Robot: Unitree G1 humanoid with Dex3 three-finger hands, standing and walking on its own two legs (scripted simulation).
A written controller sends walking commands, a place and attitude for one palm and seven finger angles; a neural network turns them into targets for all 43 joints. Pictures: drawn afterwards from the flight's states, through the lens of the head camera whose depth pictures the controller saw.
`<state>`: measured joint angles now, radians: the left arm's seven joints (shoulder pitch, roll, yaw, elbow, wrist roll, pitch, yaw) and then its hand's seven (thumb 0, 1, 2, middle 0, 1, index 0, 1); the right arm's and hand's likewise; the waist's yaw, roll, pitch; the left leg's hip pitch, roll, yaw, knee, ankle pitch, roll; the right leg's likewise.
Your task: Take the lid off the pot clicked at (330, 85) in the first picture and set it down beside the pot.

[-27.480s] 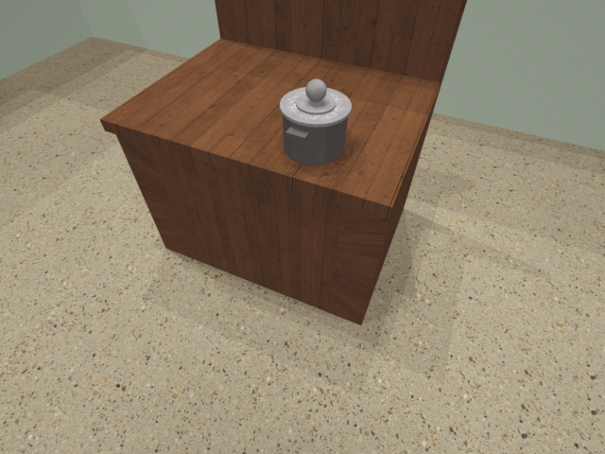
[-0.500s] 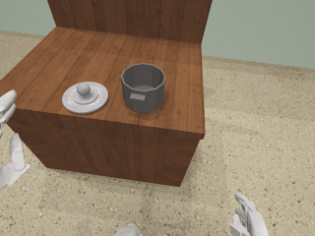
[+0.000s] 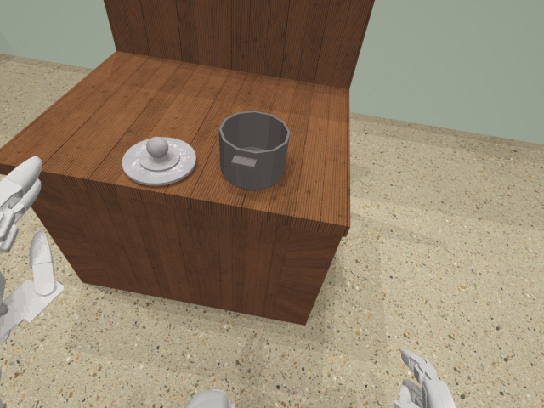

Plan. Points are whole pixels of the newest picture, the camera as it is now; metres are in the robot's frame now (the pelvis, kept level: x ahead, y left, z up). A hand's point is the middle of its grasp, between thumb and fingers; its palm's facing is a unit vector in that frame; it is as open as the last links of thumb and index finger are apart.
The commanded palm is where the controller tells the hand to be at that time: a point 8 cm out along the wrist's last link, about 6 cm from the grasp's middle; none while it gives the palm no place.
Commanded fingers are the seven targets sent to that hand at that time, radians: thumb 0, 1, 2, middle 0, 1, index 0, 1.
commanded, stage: step back with the hand held close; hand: left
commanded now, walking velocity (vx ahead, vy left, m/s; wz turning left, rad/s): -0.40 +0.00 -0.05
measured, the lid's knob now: (157, 147) +0.68 +0.33 -0.05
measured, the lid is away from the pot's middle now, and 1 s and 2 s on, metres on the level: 0.24 0.24 0.24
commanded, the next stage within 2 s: stop stepping back and stand still in 0.18 s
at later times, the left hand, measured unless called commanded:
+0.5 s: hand (40, 373) +0.11 +0.21 +0.18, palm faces +0.20 -0.84 -0.50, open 7.4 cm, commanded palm +0.06 +0.27 +0.19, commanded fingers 0.00 0.90 0.90 -0.20 -0.30 -0.20 -0.30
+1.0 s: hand out of the picture +0.09 +0.24 +0.18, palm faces +0.32 -0.86 -0.40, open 7.4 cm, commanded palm +0.04 +0.29 +0.19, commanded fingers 0.00 0.90 0.90 -0.20 -0.30 -0.20 -0.30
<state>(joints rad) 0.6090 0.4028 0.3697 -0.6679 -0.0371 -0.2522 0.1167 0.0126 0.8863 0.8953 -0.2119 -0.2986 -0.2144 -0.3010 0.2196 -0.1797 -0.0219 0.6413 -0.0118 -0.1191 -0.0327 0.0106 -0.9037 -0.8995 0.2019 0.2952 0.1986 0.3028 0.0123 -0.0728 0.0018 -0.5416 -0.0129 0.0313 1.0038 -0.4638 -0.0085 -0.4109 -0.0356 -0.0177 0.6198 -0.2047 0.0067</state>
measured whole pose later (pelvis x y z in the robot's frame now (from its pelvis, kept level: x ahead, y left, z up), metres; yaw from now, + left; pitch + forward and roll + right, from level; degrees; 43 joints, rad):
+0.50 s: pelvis -0.09 +0.00 +0.01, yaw -5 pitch +0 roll +0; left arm 0.72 0.45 0.40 -0.69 -0.06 -0.21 0.12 0.01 0.89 0.89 -0.21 -0.30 -0.22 -0.30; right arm 0.24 -0.19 -0.02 0.61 0.03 -0.08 -0.03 0.01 -0.90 -0.90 0.20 0.30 0.20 0.30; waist -0.04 -0.04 -0.01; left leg -0.41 0.01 0.02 0.81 -0.41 0.01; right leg -0.35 -0.01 0.00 0.61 -0.27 0.00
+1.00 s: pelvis -0.11 +0.02 +0.02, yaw -3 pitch -2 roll -1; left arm 0.59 0.37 0.33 -0.52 -0.02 -0.22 0.14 0.01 0.89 0.90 -0.21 -0.30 -0.21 -0.30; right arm 0.24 -0.19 0.02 0.61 0.00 -0.15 -0.06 0.01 -0.90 -0.90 0.20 0.30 0.20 0.30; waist 0.00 -0.02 0.00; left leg -0.25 -0.01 -0.01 0.53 -0.24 0.03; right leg -0.25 0.00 0.00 0.46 -0.21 0.02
